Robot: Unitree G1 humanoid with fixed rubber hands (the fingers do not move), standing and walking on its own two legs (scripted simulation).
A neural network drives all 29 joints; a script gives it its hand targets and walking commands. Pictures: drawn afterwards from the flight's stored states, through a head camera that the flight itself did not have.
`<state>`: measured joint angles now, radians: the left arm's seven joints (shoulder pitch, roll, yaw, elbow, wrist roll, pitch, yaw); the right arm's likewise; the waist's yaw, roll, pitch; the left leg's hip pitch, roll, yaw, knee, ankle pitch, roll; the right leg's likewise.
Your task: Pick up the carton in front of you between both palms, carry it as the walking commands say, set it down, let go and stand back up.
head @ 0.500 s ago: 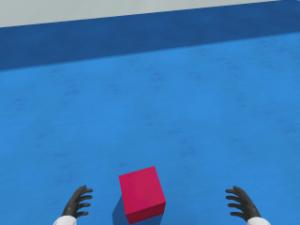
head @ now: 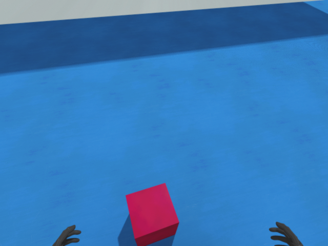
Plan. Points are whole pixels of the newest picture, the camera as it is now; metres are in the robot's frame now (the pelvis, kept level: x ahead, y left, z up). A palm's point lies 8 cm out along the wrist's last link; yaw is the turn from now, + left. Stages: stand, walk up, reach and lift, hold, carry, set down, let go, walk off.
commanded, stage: stand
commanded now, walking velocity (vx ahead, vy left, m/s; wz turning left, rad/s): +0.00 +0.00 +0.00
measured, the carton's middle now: (151, 215) +0.37 +0.07 -0.65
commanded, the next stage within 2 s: none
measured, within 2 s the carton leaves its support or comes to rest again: neither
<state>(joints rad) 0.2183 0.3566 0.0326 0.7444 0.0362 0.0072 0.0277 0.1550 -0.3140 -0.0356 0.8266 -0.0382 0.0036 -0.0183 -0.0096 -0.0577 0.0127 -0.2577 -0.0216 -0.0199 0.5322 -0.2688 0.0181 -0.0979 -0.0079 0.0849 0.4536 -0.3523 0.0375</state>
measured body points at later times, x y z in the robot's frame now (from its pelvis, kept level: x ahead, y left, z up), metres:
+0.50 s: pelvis -0.01 +0.00 +0.00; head -0.01 +0.02 +0.45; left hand +0.09 +0.30 -0.12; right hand +0.10 -0.31 -0.09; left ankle +0.01 +0.11 -0.74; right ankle -0.07 -0.15 -0.74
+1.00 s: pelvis -0.02 -0.01 +0.01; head -0.02 +0.01 +0.46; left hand +0.07 +0.31 -0.12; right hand +0.09 -0.32 -0.10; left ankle +0.01 +0.11 -0.74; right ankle -0.07 -0.15 -0.74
